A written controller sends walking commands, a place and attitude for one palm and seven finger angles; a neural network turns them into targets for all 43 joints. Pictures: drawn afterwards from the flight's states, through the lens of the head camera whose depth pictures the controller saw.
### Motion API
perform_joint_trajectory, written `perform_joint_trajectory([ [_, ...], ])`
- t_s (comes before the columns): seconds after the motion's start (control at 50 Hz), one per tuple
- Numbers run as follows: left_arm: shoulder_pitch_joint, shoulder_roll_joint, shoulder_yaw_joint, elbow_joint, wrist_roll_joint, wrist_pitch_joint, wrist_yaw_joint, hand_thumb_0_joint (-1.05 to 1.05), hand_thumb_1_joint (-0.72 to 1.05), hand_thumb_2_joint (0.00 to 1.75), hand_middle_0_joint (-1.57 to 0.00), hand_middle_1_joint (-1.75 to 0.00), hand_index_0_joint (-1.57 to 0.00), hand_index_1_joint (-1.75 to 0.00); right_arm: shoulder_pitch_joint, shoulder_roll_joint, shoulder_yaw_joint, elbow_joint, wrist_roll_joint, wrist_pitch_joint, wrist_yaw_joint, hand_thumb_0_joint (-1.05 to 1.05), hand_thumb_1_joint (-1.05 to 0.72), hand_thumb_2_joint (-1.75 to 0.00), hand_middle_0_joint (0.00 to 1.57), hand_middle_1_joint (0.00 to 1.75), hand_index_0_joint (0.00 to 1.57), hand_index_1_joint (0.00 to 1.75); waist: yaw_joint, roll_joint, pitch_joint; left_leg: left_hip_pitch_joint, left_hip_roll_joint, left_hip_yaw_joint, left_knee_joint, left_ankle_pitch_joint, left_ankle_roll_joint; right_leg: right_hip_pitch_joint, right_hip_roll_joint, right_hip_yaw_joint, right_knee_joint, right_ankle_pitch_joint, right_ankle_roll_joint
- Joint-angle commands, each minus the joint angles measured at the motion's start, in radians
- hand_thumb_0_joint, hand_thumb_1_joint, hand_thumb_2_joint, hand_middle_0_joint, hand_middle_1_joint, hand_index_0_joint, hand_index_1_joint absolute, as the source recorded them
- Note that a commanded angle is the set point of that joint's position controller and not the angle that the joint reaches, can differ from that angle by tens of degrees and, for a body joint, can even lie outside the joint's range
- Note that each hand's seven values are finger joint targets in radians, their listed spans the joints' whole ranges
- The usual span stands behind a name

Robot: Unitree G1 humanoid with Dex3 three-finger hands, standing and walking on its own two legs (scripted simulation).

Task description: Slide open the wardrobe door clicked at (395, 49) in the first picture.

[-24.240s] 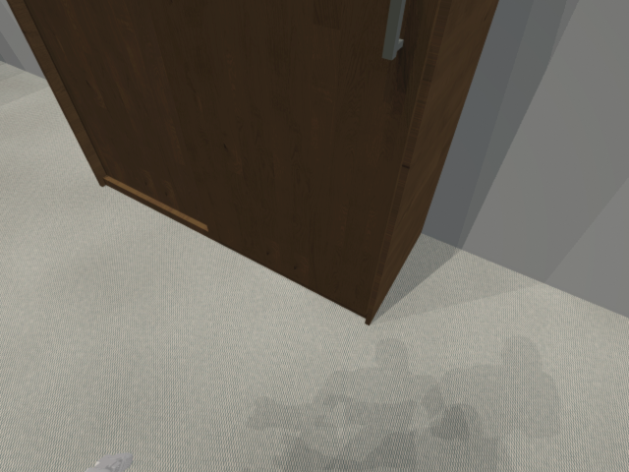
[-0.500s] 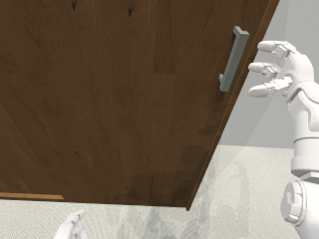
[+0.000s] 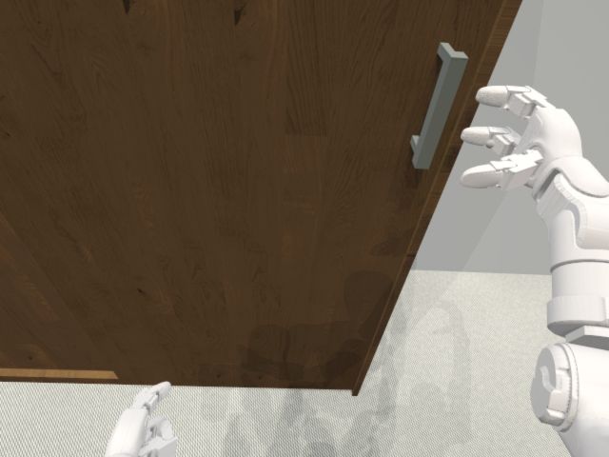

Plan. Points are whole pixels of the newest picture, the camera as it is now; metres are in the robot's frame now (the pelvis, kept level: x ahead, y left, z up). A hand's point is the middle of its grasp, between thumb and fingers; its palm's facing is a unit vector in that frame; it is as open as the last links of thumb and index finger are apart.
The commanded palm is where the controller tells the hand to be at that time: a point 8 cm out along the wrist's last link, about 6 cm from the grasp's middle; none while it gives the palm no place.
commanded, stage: move the hooked fingers beside the handle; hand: right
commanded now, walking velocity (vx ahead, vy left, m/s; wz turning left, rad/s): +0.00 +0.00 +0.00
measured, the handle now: (432, 108) +0.48 -0.11 +0.26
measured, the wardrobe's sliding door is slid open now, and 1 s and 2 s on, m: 0.00 0.00 0.00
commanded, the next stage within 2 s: feel for the door with the fingertips in 0.06 s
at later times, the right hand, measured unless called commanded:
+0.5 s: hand (457, 138) +0.41 -0.13 +0.26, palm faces -0.05 +1.00 -0.01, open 14.0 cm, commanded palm +0.39 -0.18 +0.27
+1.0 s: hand (449, 123) +0.44 -0.13 +0.27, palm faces -0.06 +1.00 -0.02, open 13.7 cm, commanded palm +0.43 -0.18 +0.27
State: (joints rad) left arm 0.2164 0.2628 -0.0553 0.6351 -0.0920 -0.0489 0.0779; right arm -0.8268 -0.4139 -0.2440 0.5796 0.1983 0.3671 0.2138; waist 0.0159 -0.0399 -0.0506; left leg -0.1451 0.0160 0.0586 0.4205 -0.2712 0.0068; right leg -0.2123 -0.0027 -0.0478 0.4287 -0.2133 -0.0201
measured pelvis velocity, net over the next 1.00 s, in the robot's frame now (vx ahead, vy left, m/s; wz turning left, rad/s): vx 0.00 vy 0.01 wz -0.01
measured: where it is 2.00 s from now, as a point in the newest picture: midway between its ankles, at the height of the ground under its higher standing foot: outside the picture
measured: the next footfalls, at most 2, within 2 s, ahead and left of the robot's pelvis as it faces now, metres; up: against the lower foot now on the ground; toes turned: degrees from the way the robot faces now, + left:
none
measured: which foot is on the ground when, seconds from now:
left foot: down 0.00-1.00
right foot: down 0.00-1.00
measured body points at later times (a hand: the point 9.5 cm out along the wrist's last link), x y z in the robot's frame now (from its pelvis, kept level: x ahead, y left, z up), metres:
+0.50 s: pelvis +0.00 +0.01 +0.00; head -0.02 +0.02 +0.45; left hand +0.16 +0.25 -0.10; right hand +0.41 -0.18 +0.26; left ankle -0.03 +0.11 -0.74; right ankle +0.01 -0.11 -0.74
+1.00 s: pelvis +0.00 +0.01 +0.00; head -0.01 +0.03 +0.45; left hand +0.13 +0.26 -0.11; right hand +0.44 -0.18 +0.27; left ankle -0.03 +0.11 -0.74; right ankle +0.01 -0.11 -0.74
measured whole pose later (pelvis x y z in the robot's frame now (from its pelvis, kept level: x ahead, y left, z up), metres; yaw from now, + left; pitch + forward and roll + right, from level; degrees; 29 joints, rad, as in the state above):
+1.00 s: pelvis +0.00 +0.01 +0.00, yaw +0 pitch +0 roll +0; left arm 0.26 0.27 -0.04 0.69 -0.08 -0.02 0.08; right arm -0.94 -0.35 -0.20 0.69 0.18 0.32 0.16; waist 0.02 -0.04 -0.05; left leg -0.14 0.00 0.07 0.41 -0.27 0.02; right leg -0.21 -0.01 -0.03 0.42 -0.21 -0.01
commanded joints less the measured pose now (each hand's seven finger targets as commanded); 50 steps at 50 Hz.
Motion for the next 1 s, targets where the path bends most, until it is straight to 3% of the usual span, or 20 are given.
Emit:
perform_joint_trajectory([
  [0.0,-0.074,0.123,0.045,-0.141,0.002,-0.053,0.016,0.0,0.9,0.9,-0.2,-0.3,-0.2,-0.3,-0.592,-0.263,-0.085,-0.318,0.016,-0.148,-0.003,0.0,0.5,-0.3,0.3,1.2,0.3,1.2,0.007,0.023,-0.357,0.001,-0.018,-0.032,-0.044,0.362,0.024,0.267,-0.003,0.063,-0.006,0.29,-0.035],
  [0.06,-0.079,0.122,0.042,-0.137,0.0,-0.056,0.014,0.0,0.9,0.9,-0.2,-0.3,-0.2,-0.3,-0.559,-0.241,-0.071,-0.307,0.014,-0.141,0.003,0.0,0.5,-0.3,0.3,1.2,0.3,1.2,0.0,-0.024,-0.329,-0.011,-0.019,-0.026,-0.045,0.355,0.028,0.267,-0.006,0.064,-0.01,0.298,-0.029],
  [0.08,-0.079,0.12,0.042,-0.131,-0.003,-0.053,0.013,0.0,0.9,0.9,-0.2,-0.3,-0.2,-0.3,-0.535,-0.192,-0.038,-0.259,0.014,-0.121,0.006,0.0,0.5,-0.3,0.3,1.2,0.3,1.2,0.007,-0.011,-0.278,-0.033,-0.021,-0.024,-0.049,0.351,0.026,0.249,-0.006,0.059,-0.009,0.287,-0.031],
  [0.12,-0.069,0.125,0.045,-0.122,-0.005,-0.049,0.011,0.0,0.9,0.9,-0.2,-0.3,-0.2,-0.3,-0.504,-0.181,-0.033,-0.212,0.012,-0.08,0.006,0.0,0.5,-0.3,0.3,1.2,0.3,1.2,0.005,-0.017,-0.239,-0.051,-0.021,-0.021,-0.051,0.34,0.026,0.219,-0.006,0.06,-0.013,0.269,-0.027],
  [0.16,-0.073,0.13,0.048,-0.127,-0.008,-0.04,0.005,0.0,0.9,0.9,-0.2,-0.3,-0.2,-0.3,-0.445,-0.173,-0.038,-0.195,0.019,-0.048,0.006,0.0,0.5,-0.3,0.3,1.2,0.3,1.2,-0.006,0.033,-0.227,-0.034,-0.021,-0.017,-0.051,0.349,0.024,0.19,-0.005,0.057,-0.018,0.268,-0.03],
  [0.24,-0.092,0.125,0.053,-0.148,-0.006,-0.036,-0.002,0.0,0.9,0.9,-0.2,-0.3,-0.2,-0.3,-0.417,-0.153,-0.036,-0.295,0.03,-0.042,-0.006,0.0,0.5,-0.3,0.3,1.2,0.3,1.2,-0.019,0.065,-0.272,-0.006,-0.021,-0.016,-0.043,0.376,0.023,0.21,-0.006,0.056,-0.011,0.304,-0.032],
  [0.34,-0.111,0.115,0.05,-0.143,-0.001,-0.041,0.0,0.0,0.9,0.9,-0.2,-0.3,-0.2,-0.3,-0.504,-0.117,-0.011,-0.415,0.034,-0.066,-0.046,0.0,0.5,-0.3,0.3,1.2,0.3,1.2,-0.005,0.076,-0.277,-0.027,-0.027,-0.02,-0.051,0.335,0.018,0.245,-0.009,0.057,-0.014,0.278,-0.037],
  [0.4,-0.116,0.106,0.045,-0.132,0.004,-0.041,0.001,0.0,0.9,0.9,-0.2,-0.3,-0.2,-0.3,-0.532,-0.112,-0.019,-0.425,0.019,-0.057,-0.08,0.0,0.5,-0.3,0.3,1.2,0.3,1.2,-0.007,0.015,-0.286,-0.03,-0.026,-0.024,-0.048,0.327,0.021,0.253,-0.004,0.054,-0.015,0.275,-0.031],
  [0.46,-0.119,0.106,0.042,-0.129,0.008,-0.031,-0.002,0.0,0.9,0.9,-0.2,-0.3,-0.2,-0.3,-0.518,-0.118,-0.026,-0.416,0.006,-0.038,-0.108,0.0,0.5,-0.3,0.3,1.2,0.3,1.2,-0.013,0.024,-0.287,-0.002,-0.023,-0.025,-0.052,0.339,0.021,0.235,-0.001,0.051,-0.019,0.276,-0.033],
  [0.54,-0.126,0.103,0.043,-0.127,0.007,-0.022,-0.002,0.0,0.9,0.9,-0.2,-0.3,-0.2,-0.3,-0.518,-0.065,0.025,-0.386,0.002,-0.024,-0.099,0.0,0.5,-0.3,0.3,1.2,0.3,1.2,0.0,0.037,-0.278,-0.013,-0.025,-0.026,-0.055,0.357,0.018,0.247,-0.002,0.045,-0.013,0.281,-0.035],
  [0.6,-0.119,0.108,0.04,-0.118,0.007,-0.012,0.005,0.0,0.9,0.9,-0.2,-0.3,-0.2,-0.3,-0.525,-0.105,-0.009,-0.312,0.013,-0.008,-0.087,0.0,0.5,-0.3,0.3,1.2,0.3,1.2,0.004,0.086,-0.26,-0.003,-0.022,-0.027,-0.059,0.355,0.015,0.21,0.004,0.046,-0.021,0.249,-0.037],
  [0.64,-0.119,0.11,0.041,-0.115,0.004,-0.007,0.008,0.0,0.9,0.9,-0.2,-0.3,-0.2,-0.3,-0.526,-0.085,0.015,-0.268,0.017,-0.008,-0.075,0.0,0.5,-0.3,0.3,1.2,0.3,1.2,0.008,0.096,-0.233,-0.014,-0.021,-0.031,-0.068,0.351,0.01,0.198,0.006,0.038,-0.02,0.235,-0.041],
  [0.68,-0.108,0.109,0.039,-0.11,0.004,-0.007,0.01,0.0,0.9,0.9,-0.2,-0.3,-0.2,-0.3,-0.578,-0.109,0.005,-0.245,0.007,-0.018,-0.079,0.0,0.5,-0.3,0.3,1.2,0.3,1.2,0.012,0.06,-0.234,-0.026,-0.018,-0.035,-0.069,0.324,0.013,0.195,0.007,0.044,-0.023,0.217,-0.039],
  [0.7,-0.105,0.106,0.038,-0.109,0.004,-0.008,0.011,0.0,0.9,0.9,-0.2,-0.3,-0.2,-0.3,-0.595,-0.086,0.024,-0.233,0.005,-0.024,-0.082,0.0,0.5,-0.3,0.3,1.2,0.3,1.2,0.017,0.047,-0.23,-0.037,-0.019,-0.033,-0.068,0.315,0.014,0.197,0.007,0.045,-0.022,0.212,-0.039],
  [0.8,-0.082,0.109,0.044,-0.102,0.009,-0.011,0.012,0.0,0.9,0.9,-0.2,-0.3,-0.2,-0.3,-0.642,-0.113,0.005,-0.178,0.001,-0.071,-0.083,0.0,0.5,-0.3,0.3,1.2,0.3,1.2,0.018,0.062,-0.266,-0.014,-0.017,-0.036,-0.06,0.352,0.014,0.197,0.011,0.047,-0.016,0.236,-0.042],
  [0.84,-0.064,0.117,0.049,-0.092,0.01,-0.008,0.013,0.0,0.9,0.9,-0.2,-0.3,-0.2,-0.3,-0.624,-0.16,-0.03,-0.117,-0.003,-0.086,-0.083,0.0,0.5,-0.3,0.3,1.2,0.3,1.2,0.014,0.094,-0.263,-0.004,-0.016,-0.039,-0.07,0.342,0.01,0.178,0.009,0.042,-0.018,0.221,-0.044],
  [0.9,-0.045,0.115,0.05,-0.091,0.009,-0.014,0.015,0.0,0.9,0.9,-0.2,-0.3,-0.2,-0.3,-0.691,-0.126,0.005,-0.099,-0.012,-0.109,-0.081,0.0,0.5,-0.3,0.3,1.2,0.3,1.2,0.029,0.067,-0.266,-0.022,-0.016,-0.04,-0.065,0.337,0.01,0.183,0.008,0.042,-0.017,0.216,-0.045],
  [0.92,-0.039,0.115,0.051,-0.085,0.009,-0.018,0.014,0.0,0.9,0.9,-0.2,-0.3,-0.2,-0.3,-0.688,-0.133,0.0,-0.081,-0.016,-0.113,-0.081,0.0,0.5,-0.3,0.3,1.2,0.3,1.2,0.028,0.051,-0.26,-0.033,-0.017,-0.04,-0.066,0.328,0.011,0.181,0.007,0.042,-0.016,0.21,-0.044],
  [0.94,-0.031,0.121,0.054,-0.086,0.01,-0.017,0.014,0.0,0.9,0.9,-0.2,-0.3,-0.2,-0.3,-0.664,-0.158,-0.022,-0.067,-0.013,-0.12,-0.082,0.0,0.5,-0.3,0.3,1.2,0.3,1.2,0.02,0.092,-0.264,-0.015,-0.018,-0.036,-0.069,0.328,0.01,0.17,0.006,0.045,-0.017,0.215,-0.045],
  [0.98,-0.023,0.124,0.054,-0.076,0.007,-0.019,0.017,0.0,0.9,0.9,-0.2,-0.3,-0.2,-0.3,-0.712,-0.163,-0.017,-0.04,-0.015,-0.125,-0.077,0.0,0.5,-0.3,0.3,1.2,0.3,1.2,0.032,0.073,-0.248,-0.031,-0.017,-0.04,-0.071,0.316,0.01,0.161,0.009,0.042,-0.016,0.195,-0.046],
])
